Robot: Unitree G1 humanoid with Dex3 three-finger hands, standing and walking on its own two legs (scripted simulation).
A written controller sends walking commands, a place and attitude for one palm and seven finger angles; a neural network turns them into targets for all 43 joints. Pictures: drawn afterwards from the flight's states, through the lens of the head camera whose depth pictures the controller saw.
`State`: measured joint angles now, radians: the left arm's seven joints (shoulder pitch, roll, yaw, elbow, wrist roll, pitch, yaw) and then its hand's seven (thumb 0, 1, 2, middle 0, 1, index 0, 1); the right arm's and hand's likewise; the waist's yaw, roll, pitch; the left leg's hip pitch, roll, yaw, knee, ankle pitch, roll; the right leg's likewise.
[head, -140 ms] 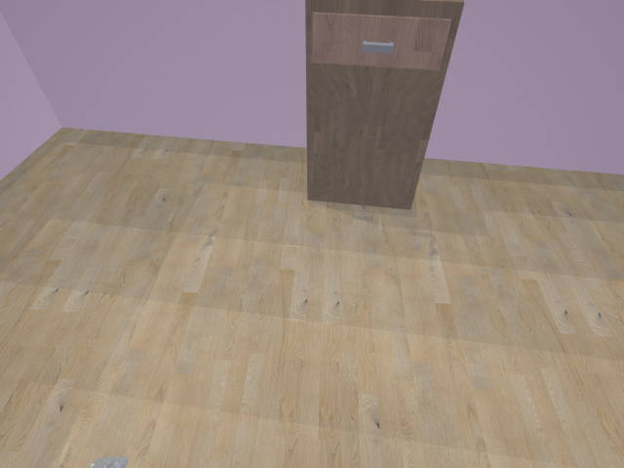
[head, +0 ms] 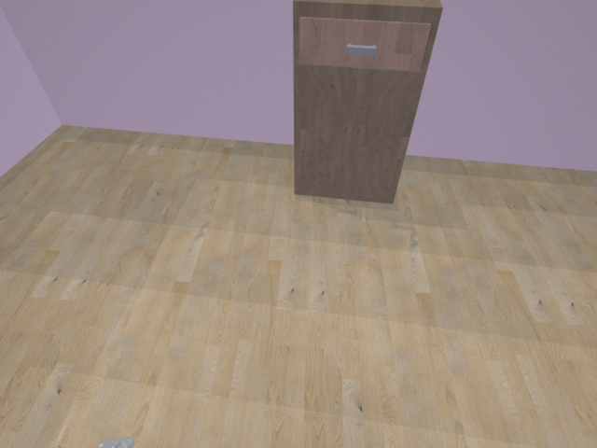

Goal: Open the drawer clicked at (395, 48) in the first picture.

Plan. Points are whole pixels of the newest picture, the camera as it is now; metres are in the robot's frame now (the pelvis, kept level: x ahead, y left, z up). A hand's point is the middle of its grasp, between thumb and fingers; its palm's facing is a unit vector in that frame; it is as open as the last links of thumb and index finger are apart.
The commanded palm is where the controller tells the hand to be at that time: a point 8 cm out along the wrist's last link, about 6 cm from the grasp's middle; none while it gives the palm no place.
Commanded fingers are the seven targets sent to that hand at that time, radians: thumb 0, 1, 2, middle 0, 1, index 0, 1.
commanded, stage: stand and wait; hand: left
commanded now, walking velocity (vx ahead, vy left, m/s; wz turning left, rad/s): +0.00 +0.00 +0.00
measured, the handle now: (361, 48) +1.42 -0.15 -0.01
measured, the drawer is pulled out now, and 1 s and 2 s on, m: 0.00 0.00 0.00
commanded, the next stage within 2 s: look at it before walking up in 0.68 s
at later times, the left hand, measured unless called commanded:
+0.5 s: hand out of the picture +0.05 +0.25 -0.15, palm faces -0.02 -0.94 -0.33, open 7.4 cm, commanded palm none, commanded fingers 0.00 0.90 0.90 -0.20 -0.30 -0.20 -0.30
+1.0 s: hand out of the picture +0.07 +0.25 -0.15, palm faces -0.03 -0.94 -0.33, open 7.4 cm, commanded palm none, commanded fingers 0.00 0.90 0.90 -0.20 -0.30 -0.20 -0.30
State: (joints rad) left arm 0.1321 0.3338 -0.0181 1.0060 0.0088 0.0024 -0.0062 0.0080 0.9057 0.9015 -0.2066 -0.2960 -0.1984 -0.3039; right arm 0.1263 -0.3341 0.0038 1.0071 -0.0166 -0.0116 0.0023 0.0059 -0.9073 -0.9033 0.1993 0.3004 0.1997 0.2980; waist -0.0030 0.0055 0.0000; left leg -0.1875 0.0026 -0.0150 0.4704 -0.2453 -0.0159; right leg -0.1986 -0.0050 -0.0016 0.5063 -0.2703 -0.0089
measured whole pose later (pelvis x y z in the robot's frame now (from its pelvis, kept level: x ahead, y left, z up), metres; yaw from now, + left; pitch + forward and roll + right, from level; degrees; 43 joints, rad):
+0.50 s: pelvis -0.01 +0.00 +0.00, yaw +0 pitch -3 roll +0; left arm 0.16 0.35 -0.01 1.09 0.01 0.00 -0.01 0.01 0.91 0.90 -0.21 -0.30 -0.20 -0.30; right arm 0.17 -0.34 0.00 1.11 -0.01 -0.01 0.00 0.01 -0.91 -0.90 0.20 0.30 0.20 0.30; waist 0.00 -0.01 0.02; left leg -0.18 0.01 -0.02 0.42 -0.20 -0.02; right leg -0.18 0.00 -0.01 0.44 -0.21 -0.01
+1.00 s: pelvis -0.01 +0.00 +0.01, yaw +0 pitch -2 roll +0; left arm 0.14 0.34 -0.01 1.09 0.01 0.00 -0.01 0.01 0.91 0.90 -0.21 -0.30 -0.20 -0.30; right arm 0.12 -0.33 0.00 1.11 -0.01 -0.02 0.01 0.00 -0.91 -0.90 0.20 0.30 0.20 0.30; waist 0.00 -0.01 0.02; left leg -0.16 0.00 -0.02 0.39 -0.19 -0.01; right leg -0.16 0.00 0.00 0.41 -0.21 0.00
